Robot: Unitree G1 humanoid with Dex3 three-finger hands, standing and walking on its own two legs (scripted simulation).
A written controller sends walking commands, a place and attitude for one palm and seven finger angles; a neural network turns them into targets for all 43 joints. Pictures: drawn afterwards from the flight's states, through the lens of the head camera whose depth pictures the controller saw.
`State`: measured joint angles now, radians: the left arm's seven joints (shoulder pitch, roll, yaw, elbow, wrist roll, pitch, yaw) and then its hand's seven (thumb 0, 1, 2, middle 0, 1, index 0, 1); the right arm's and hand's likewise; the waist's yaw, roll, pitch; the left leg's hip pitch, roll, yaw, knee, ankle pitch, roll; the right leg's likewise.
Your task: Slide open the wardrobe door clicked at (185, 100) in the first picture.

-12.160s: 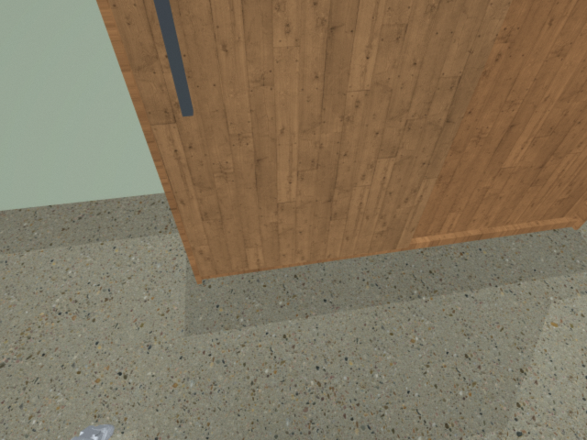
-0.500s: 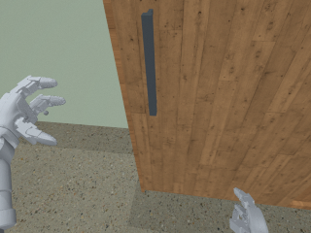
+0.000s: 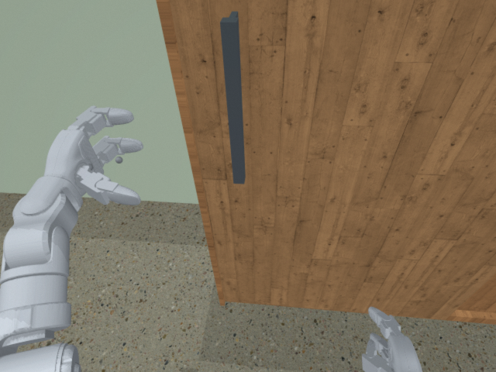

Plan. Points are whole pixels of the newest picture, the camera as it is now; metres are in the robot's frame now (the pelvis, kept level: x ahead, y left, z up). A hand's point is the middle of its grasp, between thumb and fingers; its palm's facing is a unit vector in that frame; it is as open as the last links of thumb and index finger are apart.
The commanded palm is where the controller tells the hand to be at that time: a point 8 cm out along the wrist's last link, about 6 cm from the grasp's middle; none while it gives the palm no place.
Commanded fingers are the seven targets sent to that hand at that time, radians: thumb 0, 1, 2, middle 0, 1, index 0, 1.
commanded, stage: move the hooked fingers beside the handle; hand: left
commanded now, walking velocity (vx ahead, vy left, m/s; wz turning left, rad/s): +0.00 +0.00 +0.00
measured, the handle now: (237, 109) +0.52 +0.07 +0.19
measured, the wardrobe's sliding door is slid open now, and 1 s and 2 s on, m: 0.00 0.00 0.00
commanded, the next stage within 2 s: feel for the door with the fingertips in 1.76 s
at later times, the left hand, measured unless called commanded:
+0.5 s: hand (164, 136) +0.40 +0.17 +0.21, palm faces +0.00 -1.00 -0.01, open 14.0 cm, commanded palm +0.38 +0.22 +0.20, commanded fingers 0.00 -0.50 0.30 -0.30 -1.20 -0.30 -1.20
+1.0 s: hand (196, 117) +0.46 +0.13 +0.21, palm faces -0.01 -1.00 +0.01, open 14.0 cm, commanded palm +0.44 +0.19 +0.20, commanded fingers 0.00 -0.50 0.30 -0.30 -1.20 -0.30 -1.20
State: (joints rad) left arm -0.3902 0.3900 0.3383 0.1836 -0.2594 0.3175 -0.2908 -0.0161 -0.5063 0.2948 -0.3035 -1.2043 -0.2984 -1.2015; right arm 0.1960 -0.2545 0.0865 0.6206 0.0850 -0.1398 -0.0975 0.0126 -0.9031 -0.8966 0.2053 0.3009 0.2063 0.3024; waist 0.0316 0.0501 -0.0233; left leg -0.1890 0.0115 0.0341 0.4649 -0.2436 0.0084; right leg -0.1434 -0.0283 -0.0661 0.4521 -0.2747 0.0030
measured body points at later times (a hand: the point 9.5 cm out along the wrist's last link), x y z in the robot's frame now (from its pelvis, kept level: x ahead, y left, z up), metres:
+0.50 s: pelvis +0.00 +0.00 +0.00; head -0.01 -0.02 +0.45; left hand +0.39 +0.22 +0.21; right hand +0.15 -0.24 -0.09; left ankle +0.01 +0.11 -0.74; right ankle -0.02 -0.12 -0.74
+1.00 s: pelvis +0.00 -0.01 +0.00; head +0.01 -0.02 +0.45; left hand +0.45 +0.18 +0.21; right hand +0.09 -0.27 -0.11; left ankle +0.01 +0.11 -0.74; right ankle -0.02 -0.12 -0.74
